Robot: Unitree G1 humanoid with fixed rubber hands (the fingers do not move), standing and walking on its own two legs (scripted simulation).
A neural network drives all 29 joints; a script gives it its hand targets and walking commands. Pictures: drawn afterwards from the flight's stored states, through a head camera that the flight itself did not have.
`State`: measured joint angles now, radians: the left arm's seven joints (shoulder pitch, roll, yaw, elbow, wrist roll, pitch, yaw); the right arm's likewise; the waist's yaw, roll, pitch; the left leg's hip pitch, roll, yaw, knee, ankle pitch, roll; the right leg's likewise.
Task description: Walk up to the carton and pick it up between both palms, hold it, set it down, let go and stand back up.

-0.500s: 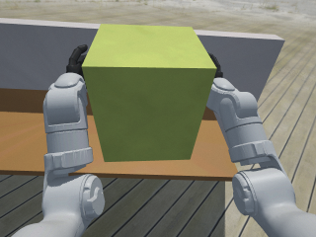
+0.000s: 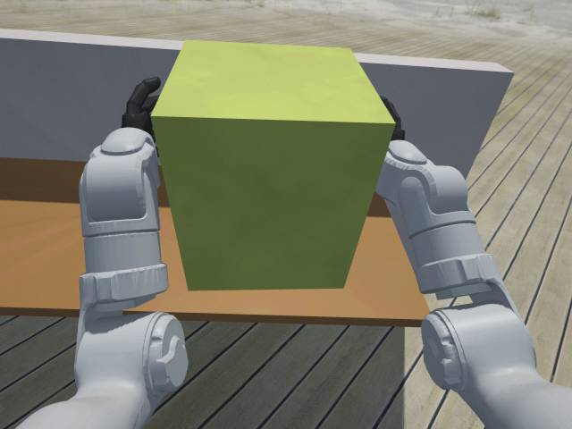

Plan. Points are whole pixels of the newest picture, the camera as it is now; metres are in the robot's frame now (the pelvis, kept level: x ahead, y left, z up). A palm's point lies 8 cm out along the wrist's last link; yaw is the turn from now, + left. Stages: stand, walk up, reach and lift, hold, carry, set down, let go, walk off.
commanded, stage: hold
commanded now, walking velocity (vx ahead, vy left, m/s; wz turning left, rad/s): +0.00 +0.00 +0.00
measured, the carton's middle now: (268, 170) +0.38 +0.00 +0.24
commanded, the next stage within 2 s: none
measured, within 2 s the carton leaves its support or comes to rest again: neither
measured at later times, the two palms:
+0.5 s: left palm (140, 138) +0.38 +0.15 +0.29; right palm (384, 149) +0.38 -0.15 +0.28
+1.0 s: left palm (145, 134) +0.39 +0.15 +0.29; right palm (389, 146) +0.38 -0.16 +0.28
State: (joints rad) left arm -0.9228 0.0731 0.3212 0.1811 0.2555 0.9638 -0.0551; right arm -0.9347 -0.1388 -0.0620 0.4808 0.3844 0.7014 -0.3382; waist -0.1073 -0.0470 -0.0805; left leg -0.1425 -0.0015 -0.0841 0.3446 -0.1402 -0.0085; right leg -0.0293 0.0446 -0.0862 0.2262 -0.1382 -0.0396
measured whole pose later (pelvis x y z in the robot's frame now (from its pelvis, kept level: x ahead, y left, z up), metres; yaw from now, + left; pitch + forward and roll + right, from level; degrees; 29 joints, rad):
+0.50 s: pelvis +0.01 +0.00 +0.00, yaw +0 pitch -3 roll -1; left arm -0.93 0.07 0.33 0.18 0.26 0.97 -0.06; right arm -0.95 -0.14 -0.06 0.49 0.39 0.72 -0.34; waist -0.11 -0.05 -0.08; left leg -0.13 0.00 -0.09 0.34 -0.14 -0.01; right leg -0.01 0.04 -0.09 0.21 -0.14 -0.04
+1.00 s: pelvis +0.01 +0.00 +0.00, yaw +0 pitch -3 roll -1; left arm -0.95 0.07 0.35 0.21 0.27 0.96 -0.06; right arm -0.97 -0.14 -0.07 0.51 0.39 0.72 -0.35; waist -0.11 -0.04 -0.09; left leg -0.13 0.00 -0.08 0.32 -0.13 -0.01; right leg -0.02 0.05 -0.09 0.22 -0.14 -0.04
